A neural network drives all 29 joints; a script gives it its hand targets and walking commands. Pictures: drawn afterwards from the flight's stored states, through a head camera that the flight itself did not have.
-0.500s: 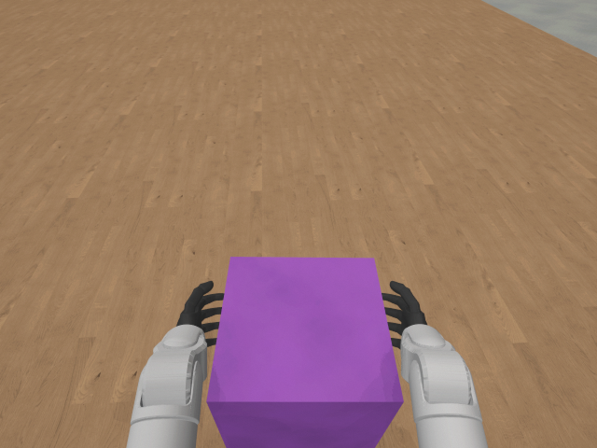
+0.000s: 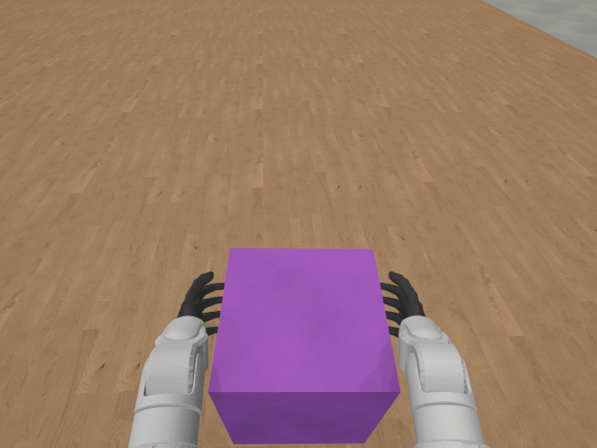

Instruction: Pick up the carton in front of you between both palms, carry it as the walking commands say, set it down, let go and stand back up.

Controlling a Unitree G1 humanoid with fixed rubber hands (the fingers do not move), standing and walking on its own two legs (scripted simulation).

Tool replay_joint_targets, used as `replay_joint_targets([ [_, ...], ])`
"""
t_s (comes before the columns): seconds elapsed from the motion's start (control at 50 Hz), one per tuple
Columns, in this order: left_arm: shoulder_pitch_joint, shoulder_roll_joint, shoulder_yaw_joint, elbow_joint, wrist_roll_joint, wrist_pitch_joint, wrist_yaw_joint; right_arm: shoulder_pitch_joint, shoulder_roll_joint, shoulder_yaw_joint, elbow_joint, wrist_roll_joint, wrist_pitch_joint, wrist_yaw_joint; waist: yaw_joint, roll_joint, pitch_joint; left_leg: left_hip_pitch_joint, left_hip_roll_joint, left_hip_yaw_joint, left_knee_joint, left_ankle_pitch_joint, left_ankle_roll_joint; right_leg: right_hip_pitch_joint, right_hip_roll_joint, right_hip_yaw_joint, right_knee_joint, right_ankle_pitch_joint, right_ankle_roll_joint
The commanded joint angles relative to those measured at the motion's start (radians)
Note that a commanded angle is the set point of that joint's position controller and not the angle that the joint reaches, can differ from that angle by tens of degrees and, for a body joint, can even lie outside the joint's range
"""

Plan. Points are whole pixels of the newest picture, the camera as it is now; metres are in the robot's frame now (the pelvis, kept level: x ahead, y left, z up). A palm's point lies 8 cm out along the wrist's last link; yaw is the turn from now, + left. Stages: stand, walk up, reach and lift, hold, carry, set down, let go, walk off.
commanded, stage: carry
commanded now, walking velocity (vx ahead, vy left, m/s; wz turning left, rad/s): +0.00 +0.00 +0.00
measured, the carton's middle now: (300, 350) +0.29 +0.00 -0.04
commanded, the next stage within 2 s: none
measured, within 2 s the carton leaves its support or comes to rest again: neither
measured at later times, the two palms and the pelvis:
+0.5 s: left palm (185, 333) +0.27 +0.16 +0.04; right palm (406, 330) +0.27 -0.14 +0.04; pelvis -0.01 +0.01 +0.00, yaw +0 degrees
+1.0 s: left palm (209, 243) +0.42 +0.15 +0.06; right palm (391, 239) +0.43 -0.15 +0.06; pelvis +0.15 -0.01 +0.02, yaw +0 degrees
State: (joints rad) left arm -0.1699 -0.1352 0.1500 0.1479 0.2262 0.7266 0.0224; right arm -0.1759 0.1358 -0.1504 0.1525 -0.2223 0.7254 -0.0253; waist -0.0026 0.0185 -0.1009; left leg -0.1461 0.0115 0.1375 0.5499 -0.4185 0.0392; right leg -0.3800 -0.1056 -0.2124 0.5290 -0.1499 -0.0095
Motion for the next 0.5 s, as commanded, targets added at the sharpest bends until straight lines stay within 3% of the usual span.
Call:
replay_joint_targets([
  [0.0,-0.408,-0.894,-0.537,-0.031,-0.232,-0.026,-0.223,-0.484,0.884,0.572,-0.098,0.258,-0.033,0.226,0.003,-0.005,-0.172,-0.094,0.119,-0.088,-0.119,0.338,-0.004,0.200,-0.080,0.101,-0.023,0.224,-0.012],
  [0.02,-0.447,-0.879,-0.542,-0.081,-0.239,-0.036,-0.223,-0.439,0.889,0.540,-0.054,0.242,-0.026,0.224,0.002,-0.026,-0.155,-0.101,0.132,-0.109,-0.132,0.320,0.006,0.202,-0.068,0.102,-0.039,0.171,0.000],
  [0.04,-0.457,-0.867,-0.519,-0.039,-0.237,-0.035,-0.226,-0.442,0.866,0.513,-0.027,0.232,-0.030,0.226,-0.003,0.034,-0.158,-0.101,0.140,-0.107,-0.126,0.349,0.002,0.205,-0.068,0.096,-0.024,0.155,-0.002],
  [0.06,-0.442,-0.890,-0.559,-0.039,-0.240,-0.034,-0.228,-0.433,0.887,0.544,-0.040,0.229,-0.032,0.225,0.005,0.008,-0.178,-0.094,0.132,-0.107,-0.148,0.327,0.005,0.202,-0.077,0.106,-0.046,0.100,-0.002],
  [0.12,-0.472,-0.886,-0.551,-0.079,-0.245,-0.037,-0.226,-0.431,0.912,0.559,-0.059,0.237,-0.031,0.226,-0.003,-0.023,-0.195,-0.099,0.136,-0.100,-0.117,0.356,0.004,0.209,-0.061,0.088,-0.020,0.192,0.000],
  [0.14,-0.428,-0.885,-0.518,-0.022,-0.228,-0.029,-0.228,-0.447,0.890,0.548,-0.056,0.238,-0.028,0.228,-0.002,0.002,-0.191,-0.100,0.129,-0.105,-0.114,0.372,0.004,0.212,-0.066,0.082,-0.006,0.200,-0.008],
  [0.16,-0.450,-0.890,-0.545,-0.056,-0.234,-0.037,-0.229,-0.450,0.910,0.534,-0.047,0.249,-0.033,0.234,0.002,0.025,-0.210,-0.078,0.122,-0.092,-0.106,0.379,0.008,0.205,-0.077,0.108,-0.009,0.217,-0.007],
  [0.18,-0.463,-0.880,-0.548,-0.079,-0.239,-0.040,-0.230,-0.415,0.911,0.543,-0.031,0.224,-0.027,0.232,-0.004,-0.001,-0.195,-0.089,0.145,-0.127,-0.123,0.381,0.008,0.207,-0.079,0.091,-0.009,0.157,-0.003],
  [0.2,-0.455,-0.880,-0.543,-0.060,-0.249,-0.040,-0.234,-0.444,0.905,0.526,-0.037,0.234,-0.033,0.233,-0.003,-0.006,-0.196,-0.075,0.132,-0.098,-0.107,0.312,0.013,0.200,-0.065,0.099,-0.029,0.145,-0.006],
  [0.22,-0.456,-0.899,-0.551,-0.065,-0.241,-0.034,-0.230,-0.464,0.914,0.559,-0.078,0.243,-0.035,0.234,-0.001,-0.008,-0.190,-0.094,0.132,-0.097,-0.096,0.323,0.005,0.208,-0.064,0.084,-0.033,0.174,0.003],
  [0.24,-0.444,-0.912,-0.557,-0.057,-0.256,-0.030,-0.231,-0.461,0.909,0.557,-0.077,0.259,-0.027,0.233,0.002,0.016,-0.151,-0.133,0.126,-0.118,-0.138,0.319,0.010,0.198,-0.077,0.118,-0.047,0.168,0.001],
  [0.26,-0.435,-0.878,-0.543,-0.071,-0.228,-0.030,-0.227,-0.471,0.918,0.560,-0.064,0.254,-0.034,0.235,0.003,-0.023,-0.195,-0.093,0.135,-0.114,-0.125,0.266,0.017,0.216,-0.058,0.099,-0.032,0.126,-0.002],
  [0.28,-0.431,-0.919,-0.530,-0.053,-0.242,-0.031,-0.231,-0.439,0.913,0.563,-0.053,0.241,-0.030,0.229,-0.003,-0.052,-0.212,-0.107,0.133,-0.123,-0.128,0.298,0.022,0.234,-0.074,0.090,-0.033,0.127,0.003],
  [0.32,-0.466,-0.913,-0.573,-0.091,-0.253,-0.029,-0.229,-0.479,0.921,0.568,-0.125,0.256,-0.044,0.230,-0.002,0.017,-0.193,-0.097,0.127,-0.096,-0.125,0.268,0.020,0.208,-0.077,0.121,-0.056,0.149,0.006],
  [0.36,-0.456,-0.880,-0.561,-0.120,-0.251,-0.034,-0.222,-0.418,0.921,0.564,-0.049,0.256,-0.028,0.232,0.001,-0.026,-0.185,-0.093,0.134,-0.105,-0.111,0.366,0.017,0.217,-0.071,0.093,-0.031,0.191,0.001],
  [0.38,-0.431,-0.896,-0.548,-0.071,-0.242,-0.029,-0.225,-0.429,0.889,0.543,-0.068,0.245,-0.029,0.230,0.001,0.034,-0.194,-0.072,0.126,-0.104,-0.112,0.381,0.022,0.209,-0.079,0.100,-0.029,0.221,-0.012],
  [0.4,-0.387,-0.878,-0.537,-0.037,-0.246,-0.027,-0.226,-0.434,0.873,0.564,-0.083,0.249,-0.028,0.230,0.002,-0.045,-0.211,-0.089,0.114,-0.114,-0.097,0.384,0.017,0.221,-0.075,0.106,-0.012,0.208,0.000],
  [0.42,-0.388,-0.867,-0.516,-0.023,-0.219,-0.022,-0.226,-0.447,0.895,0.544,-0.079,0.250,-0.033,0.233,0.002,-0.026,-0.171,-0.088,0.131,-0.087,-0.121,0.390,0.013,0.196,-0.074,0.092,-0.032,0.239,0.004],
  [0.44,-0.423,-0.894,-0.567,-0.091,-0.244,-0.029,-0.227,-0.410,0.894,0.546,-0.049,0.244,-0.021,0.232,-0.001,0.010,-0.207,-0.086,0.121,-0.113,-0.102,0.408,0.010,0.231,-0.069,0.086,-0.018,0.200,0.001],
  [0.46,-0.416,-0.888,-0.547,-0.062,-0.225,-0.027,-0.233,-0.464,0.902,0.540,-0.093,0.243,-0.031,0.233,0.006,0.032,-0.175,-0.079,0.143,-0.089,-0.175,0.296,0.002,0.183,-0.076,0.091,-0.067,0.116,0.014],
  [0.48,-0.417,-0.885,-0.521,-0.042,-0.238,-0.025,-0.233,-0.430,0.914,0.538,-0.062,0.239,-0.030,0.233,0.006,0.016,-0.168,-0.087,0.144,-0.130,-0.244,0.094,0.015,0.195,-0.052,0.049,-0.047,-0.069,0.015],
])
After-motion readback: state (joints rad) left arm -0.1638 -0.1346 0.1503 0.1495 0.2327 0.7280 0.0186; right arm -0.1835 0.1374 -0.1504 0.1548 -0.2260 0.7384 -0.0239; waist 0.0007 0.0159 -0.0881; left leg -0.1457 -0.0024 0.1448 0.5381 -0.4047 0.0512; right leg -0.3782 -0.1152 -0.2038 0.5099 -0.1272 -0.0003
